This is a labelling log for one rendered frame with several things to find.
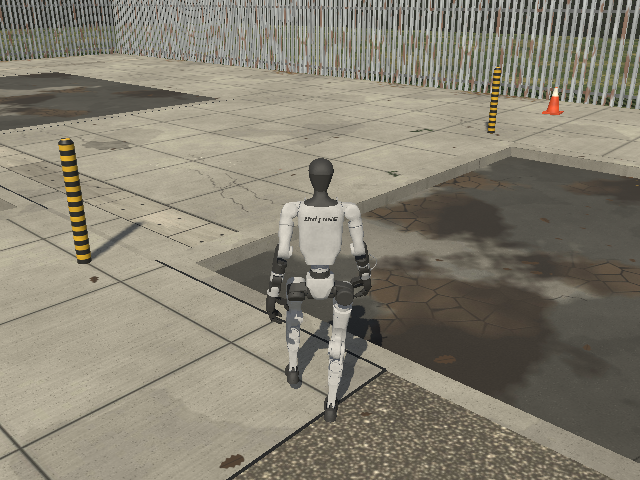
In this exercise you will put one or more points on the robot left upper arm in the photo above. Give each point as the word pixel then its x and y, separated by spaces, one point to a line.
pixel 288 212

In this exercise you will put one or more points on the robot left foot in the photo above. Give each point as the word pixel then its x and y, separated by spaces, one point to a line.
pixel 292 377

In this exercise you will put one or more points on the robot right forearm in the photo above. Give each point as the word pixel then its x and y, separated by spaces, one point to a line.
pixel 363 264

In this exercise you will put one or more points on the left robot shin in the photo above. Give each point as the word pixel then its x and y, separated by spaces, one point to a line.
pixel 293 341

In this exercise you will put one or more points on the robot left forearm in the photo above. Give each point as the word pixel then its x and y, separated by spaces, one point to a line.
pixel 277 274

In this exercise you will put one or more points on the right robot hand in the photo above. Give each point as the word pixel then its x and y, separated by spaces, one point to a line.
pixel 357 283

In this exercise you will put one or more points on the left robot hand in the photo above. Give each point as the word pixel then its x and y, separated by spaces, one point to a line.
pixel 270 307

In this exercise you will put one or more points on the robot right upper arm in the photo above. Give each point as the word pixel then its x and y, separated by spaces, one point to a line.
pixel 352 212

